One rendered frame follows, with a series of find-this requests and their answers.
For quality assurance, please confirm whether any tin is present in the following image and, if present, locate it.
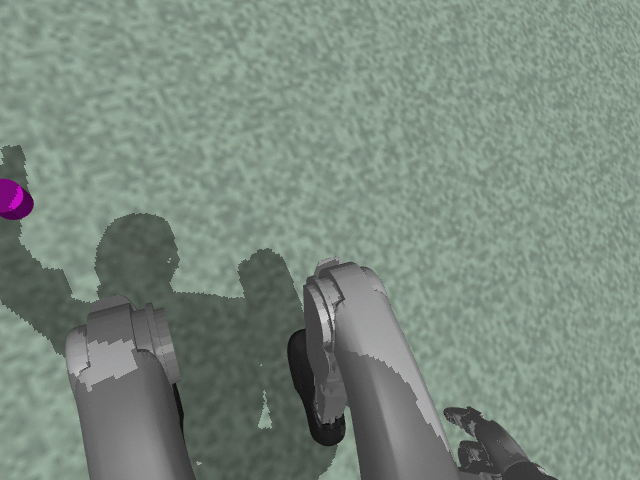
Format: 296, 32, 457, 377
0, 179, 34, 220

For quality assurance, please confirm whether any right robot arm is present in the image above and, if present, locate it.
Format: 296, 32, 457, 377
502, 461, 558, 480

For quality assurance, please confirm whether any right robot foot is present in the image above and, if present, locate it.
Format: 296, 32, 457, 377
287, 329, 346, 446

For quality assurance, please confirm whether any right robot hand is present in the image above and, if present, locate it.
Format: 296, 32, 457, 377
443, 406, 531, 480

